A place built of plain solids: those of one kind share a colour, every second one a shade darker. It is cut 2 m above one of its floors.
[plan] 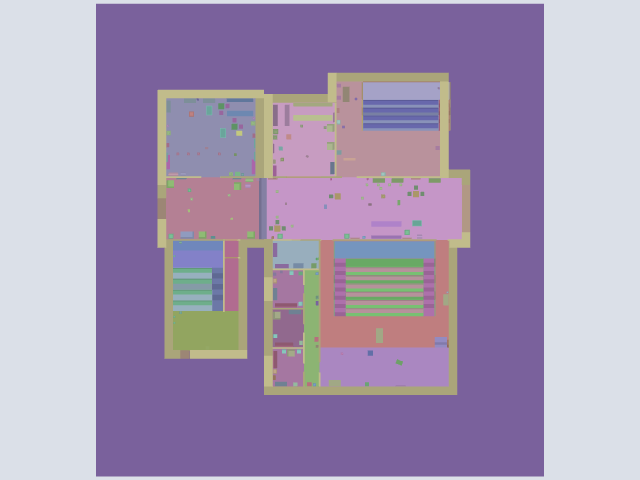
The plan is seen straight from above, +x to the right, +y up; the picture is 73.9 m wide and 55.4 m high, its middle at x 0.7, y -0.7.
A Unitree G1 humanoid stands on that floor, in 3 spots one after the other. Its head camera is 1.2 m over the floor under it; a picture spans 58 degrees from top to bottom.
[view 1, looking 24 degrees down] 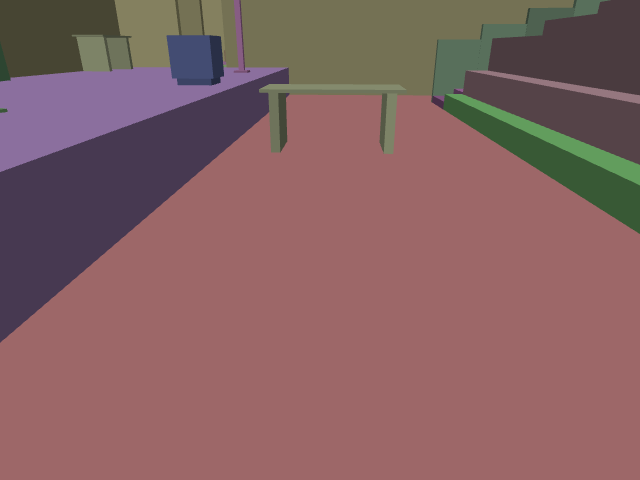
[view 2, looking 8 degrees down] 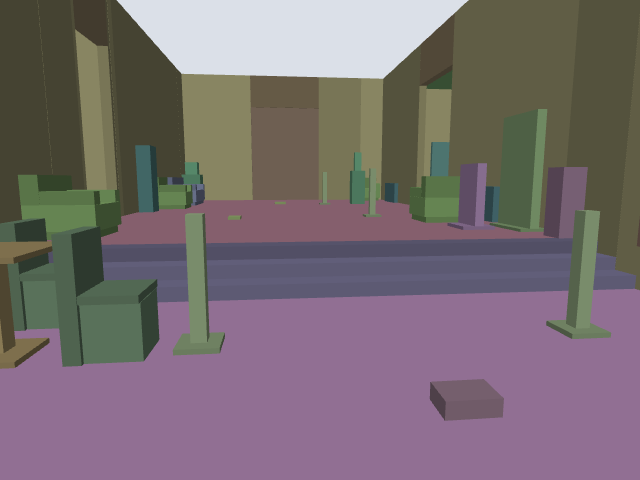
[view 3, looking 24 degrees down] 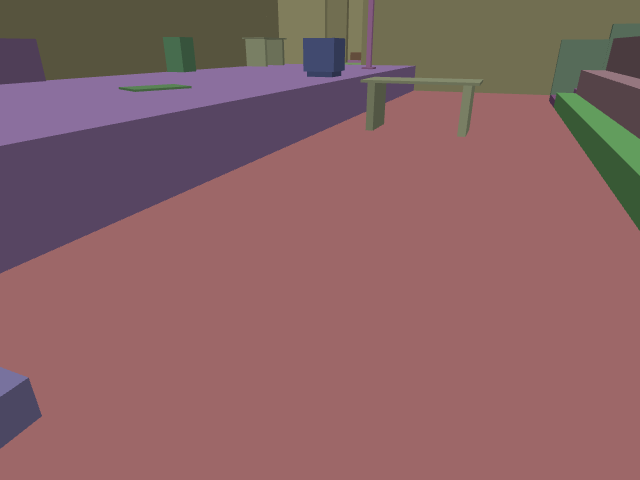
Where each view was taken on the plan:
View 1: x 13.26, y -11.60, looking -177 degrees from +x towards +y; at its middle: floor_main_hall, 2.95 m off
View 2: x -1.18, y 2.50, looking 174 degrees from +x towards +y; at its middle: floor_street_high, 5.39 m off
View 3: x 14.65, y -10.55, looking -158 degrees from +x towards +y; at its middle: floor_main_hall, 2.95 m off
